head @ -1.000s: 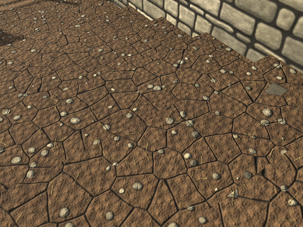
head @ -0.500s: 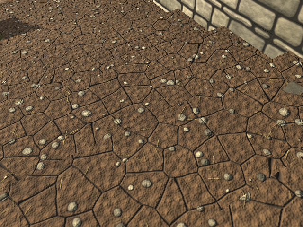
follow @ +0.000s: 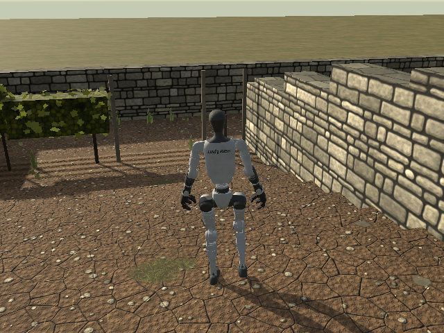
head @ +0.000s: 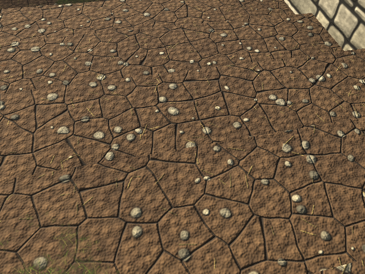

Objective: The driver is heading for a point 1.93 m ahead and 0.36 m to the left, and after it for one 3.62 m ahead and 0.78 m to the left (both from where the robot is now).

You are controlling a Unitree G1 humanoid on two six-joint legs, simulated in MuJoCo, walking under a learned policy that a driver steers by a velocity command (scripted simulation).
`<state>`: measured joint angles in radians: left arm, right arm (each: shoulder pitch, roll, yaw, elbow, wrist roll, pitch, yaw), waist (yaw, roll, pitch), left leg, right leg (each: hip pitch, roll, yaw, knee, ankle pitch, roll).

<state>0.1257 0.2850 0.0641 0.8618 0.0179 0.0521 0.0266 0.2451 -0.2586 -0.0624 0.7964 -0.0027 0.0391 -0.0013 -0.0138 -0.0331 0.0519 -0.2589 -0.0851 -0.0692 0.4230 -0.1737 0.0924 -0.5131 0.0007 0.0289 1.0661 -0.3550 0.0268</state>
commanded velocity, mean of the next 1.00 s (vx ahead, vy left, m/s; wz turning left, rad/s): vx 0.11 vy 0.00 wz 0.47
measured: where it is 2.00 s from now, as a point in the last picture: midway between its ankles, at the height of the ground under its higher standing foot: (125, 249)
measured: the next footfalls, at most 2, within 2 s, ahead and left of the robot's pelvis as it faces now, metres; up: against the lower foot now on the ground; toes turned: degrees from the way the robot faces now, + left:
right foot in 0.38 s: +0.08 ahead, -0.12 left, +0.00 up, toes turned +20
left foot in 0.88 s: +0.03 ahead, +0.09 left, +0.00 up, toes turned +25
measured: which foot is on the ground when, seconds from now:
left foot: down 0.00-0.38, up 0.40-0.86, down 0.88-1.00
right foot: up 0.00-0.36, down 0.38-0.88, up 0.90-1.00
